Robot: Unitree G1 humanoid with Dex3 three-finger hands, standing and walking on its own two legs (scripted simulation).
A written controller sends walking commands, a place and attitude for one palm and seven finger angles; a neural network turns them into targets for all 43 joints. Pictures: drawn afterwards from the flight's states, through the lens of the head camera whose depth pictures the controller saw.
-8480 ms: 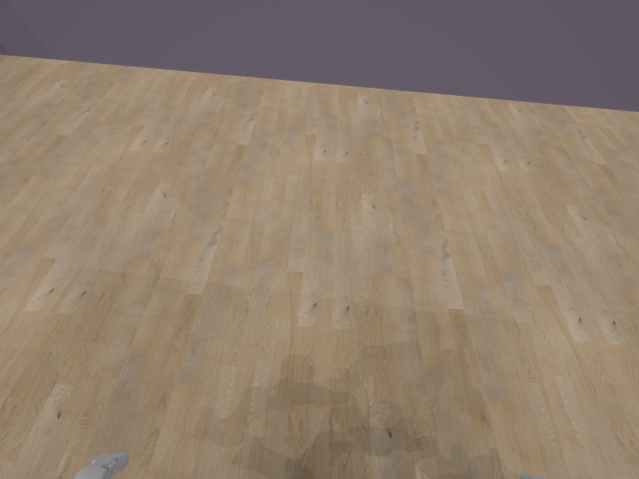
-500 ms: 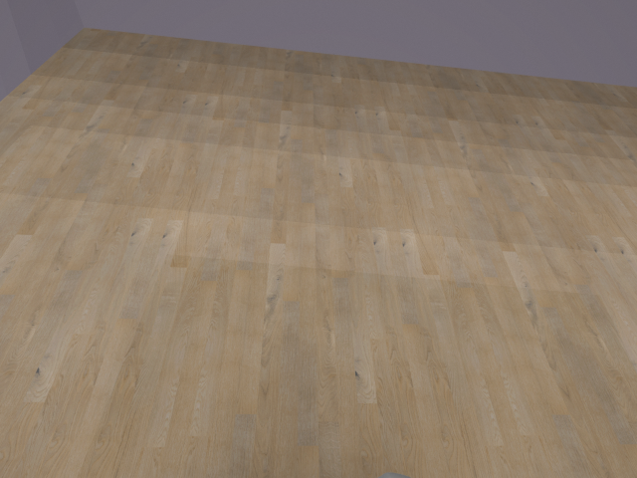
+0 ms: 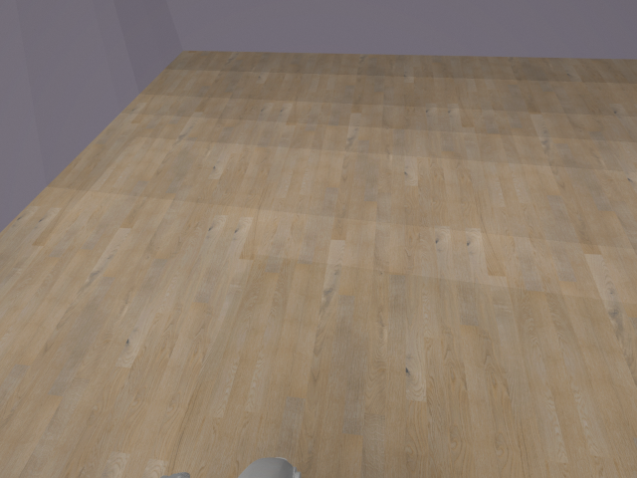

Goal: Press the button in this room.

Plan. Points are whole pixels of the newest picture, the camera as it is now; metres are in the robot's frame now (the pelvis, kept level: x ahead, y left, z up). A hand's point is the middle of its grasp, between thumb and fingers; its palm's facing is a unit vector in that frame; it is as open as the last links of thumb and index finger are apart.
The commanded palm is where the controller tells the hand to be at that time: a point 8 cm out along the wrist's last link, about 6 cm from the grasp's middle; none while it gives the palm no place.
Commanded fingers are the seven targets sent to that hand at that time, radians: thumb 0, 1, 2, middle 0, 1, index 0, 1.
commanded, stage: turn or walk to find it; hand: left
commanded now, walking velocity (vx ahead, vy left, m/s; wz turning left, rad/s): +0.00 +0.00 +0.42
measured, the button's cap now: out of the picture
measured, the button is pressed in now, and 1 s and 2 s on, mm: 0 0 0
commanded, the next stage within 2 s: stand and wait in 1.84 s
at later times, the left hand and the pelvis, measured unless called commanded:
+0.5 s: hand out of the picture -0.06 +0.27 -0.18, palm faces +0.28 -0.93 -0.24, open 7.4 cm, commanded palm none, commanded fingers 0.00 0.90 0.90 -0.20 -0.30 -0.20 -0.30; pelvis -0.05 +0.05 +0.00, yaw +12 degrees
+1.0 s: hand out of the picture -0.07 +0.19 -0.14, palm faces +0.41 -0.87 -0.28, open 7.4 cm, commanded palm none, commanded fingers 0.00 0.90 0.90 -0.20 -0.30 -0.20 -0.30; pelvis -0.06 -0.01 +0.00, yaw +25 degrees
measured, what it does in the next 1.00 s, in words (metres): steps on the spot, turning left: left foot, then right foot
